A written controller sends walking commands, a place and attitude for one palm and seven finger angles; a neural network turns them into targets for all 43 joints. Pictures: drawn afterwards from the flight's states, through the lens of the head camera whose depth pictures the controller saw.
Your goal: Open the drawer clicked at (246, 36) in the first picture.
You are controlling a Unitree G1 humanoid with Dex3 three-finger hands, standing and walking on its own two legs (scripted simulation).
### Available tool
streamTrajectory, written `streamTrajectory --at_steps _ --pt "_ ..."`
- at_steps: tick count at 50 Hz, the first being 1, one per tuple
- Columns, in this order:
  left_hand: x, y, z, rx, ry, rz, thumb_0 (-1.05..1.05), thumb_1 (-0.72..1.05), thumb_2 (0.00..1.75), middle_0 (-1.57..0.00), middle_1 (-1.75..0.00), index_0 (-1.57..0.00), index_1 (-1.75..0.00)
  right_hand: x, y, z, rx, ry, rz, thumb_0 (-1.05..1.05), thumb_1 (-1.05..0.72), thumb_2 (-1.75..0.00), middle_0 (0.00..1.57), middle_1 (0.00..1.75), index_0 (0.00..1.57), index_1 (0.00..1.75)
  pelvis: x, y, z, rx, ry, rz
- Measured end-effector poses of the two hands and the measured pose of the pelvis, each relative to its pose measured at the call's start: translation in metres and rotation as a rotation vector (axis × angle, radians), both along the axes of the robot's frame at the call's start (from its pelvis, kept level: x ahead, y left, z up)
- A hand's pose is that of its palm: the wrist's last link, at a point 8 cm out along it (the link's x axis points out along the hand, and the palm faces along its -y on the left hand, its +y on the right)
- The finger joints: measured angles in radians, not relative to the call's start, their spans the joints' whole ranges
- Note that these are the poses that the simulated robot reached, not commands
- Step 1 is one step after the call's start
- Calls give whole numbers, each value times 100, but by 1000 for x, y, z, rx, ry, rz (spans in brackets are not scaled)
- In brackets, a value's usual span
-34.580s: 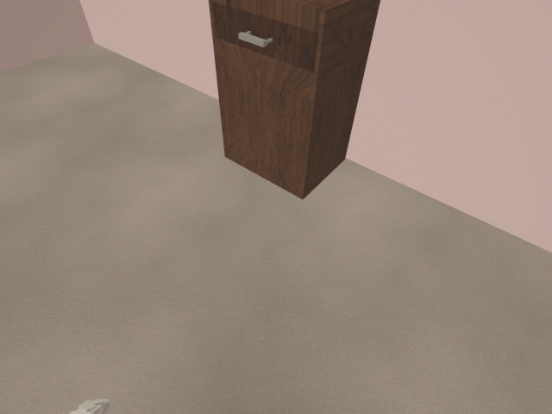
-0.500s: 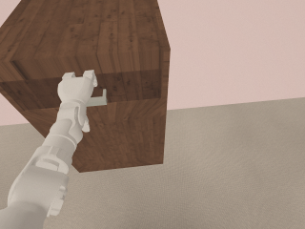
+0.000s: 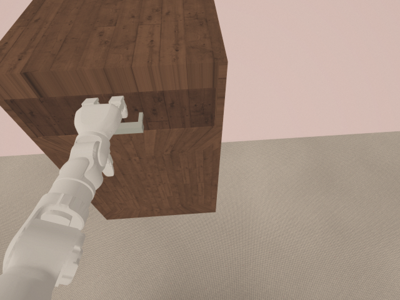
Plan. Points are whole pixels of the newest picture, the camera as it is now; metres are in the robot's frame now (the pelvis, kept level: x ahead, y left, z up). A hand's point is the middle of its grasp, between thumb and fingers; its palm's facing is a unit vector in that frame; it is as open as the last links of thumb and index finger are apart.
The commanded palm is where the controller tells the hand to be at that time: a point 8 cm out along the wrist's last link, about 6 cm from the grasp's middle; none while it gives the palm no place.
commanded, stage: re-aim the fingers above the handle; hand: left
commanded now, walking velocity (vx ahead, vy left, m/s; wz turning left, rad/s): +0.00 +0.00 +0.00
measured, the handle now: (119, 122) +0.55 +0.22 +0.00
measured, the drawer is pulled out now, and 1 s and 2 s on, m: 0.00 0.00 0.00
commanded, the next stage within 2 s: lower the fingers behind the handle in 1.68 s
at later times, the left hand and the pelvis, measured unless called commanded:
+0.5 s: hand (115, 141) +0.44 +0.19 +0.05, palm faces -0.08 -0.02 -1.00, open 13.8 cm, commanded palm +0.44 +0.20 +0.11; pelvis -0.01 +0.01 +0.00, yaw +0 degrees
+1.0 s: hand (128, 140) +0.45 +0.16 +0.04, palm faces -0.12 -0.06 -0.99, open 13.8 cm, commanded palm +0.46 +0.21 +0.11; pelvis +0.00 +0.01 -0.01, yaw +0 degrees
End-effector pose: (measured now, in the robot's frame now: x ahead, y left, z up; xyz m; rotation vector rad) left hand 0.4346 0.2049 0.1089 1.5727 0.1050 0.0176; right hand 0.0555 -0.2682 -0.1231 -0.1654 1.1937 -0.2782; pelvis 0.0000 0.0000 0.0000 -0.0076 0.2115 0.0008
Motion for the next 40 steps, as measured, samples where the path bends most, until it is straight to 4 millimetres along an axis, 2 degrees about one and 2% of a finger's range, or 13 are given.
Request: streamTrajectory --at_steps 5,8,13,17,19,21,24,27,30,32,35,40 --pt "3 -24 -2 -37 -18 -96 0 -49 30 -32 -120 -32 -120 -16 1 0 -5 12 -28 1 -90 -90 20 30 20 30 -2 2 -1 2 3 -14" --pt "5 -26 0 -42 -67 -104 0 -49 30 -32 -120 -32 -120 -25 3 -2 1 21 -43 1 -90 -90 20 30 20 30 -4 3 -2 5 10 -28" --pt "6 -3 5 11 -109 0 0 -49 30 -32 -120 -32 -120 -37 8 -6 25 41 -58 1 -90 -90 20 30 20 30 -7 3 -2 7 15 -42" --pt "1 21 3 49 -51 92 0 -49 30 -32 -120 -32 -120 -40 11 -6 35 51 -60 1 -90 -90 20 30 20 30 -8 4 -1 5 12 -35" --pt "-3 23 1 46 -10 92 0 -49 30 -32 -120 -32 -120 -40 11 -5 30 52 -54 1 -90 -90 20 30 20 30 -8 4 0 2 6 -25" --pt "-6 17 -2 29 23 51 0 -49 30 -32 -120 -32 -120 -38 10 -3 16 51 -42 1 -90 -90 20 30 20 30 -8 5 1 -1 0 -15" --pt "-8 -6 -6 -10 36 -65 0 -49 30 -32 -120 -32 -120 -31 7 1 -12 37 -26 1 -90 -90 20 30 20 30 -8 7 1 -3 -6 -5" --pt "-6 -30 -5 -46 -10 -170 0 -49 30 -32 -120 -32 -120 -24 5 3 -33 9 -20 1 -90 -90 20 30 20 30 -9 9 -1 -3 -4 -7" --pt "2 -37 1 -62 -101 -183 0 -49 30 -33 -120 -32 -120 -19 5 4 -37 -17 -21 1 -90 -90 20 30 20 30 -11 10 -3 0 8 -21" --pt "8 -30 7 -43 -153 -131 0 -49 30 -33 -120 -32 -120 -17 6 3 -29 -22 -22 1 -90 -90 20 30 20 30 -12 10 -4 3 16 -32" --pt "17 -6 12 41 -166 -5 0 -49 30 -32 -120 -32 -120 -17 10 -2 -8 -11 -25 1 -90 -90 20 30 20 30 -13 10 -4 6 28 -42" --pt "19 44 7 82 1 210 0 -48 30 -32 -120 -32 -120 -24 16 -5 19 35 -39 1 -90 -90 20 30 20 30 -9 9 -1 4 39 -38"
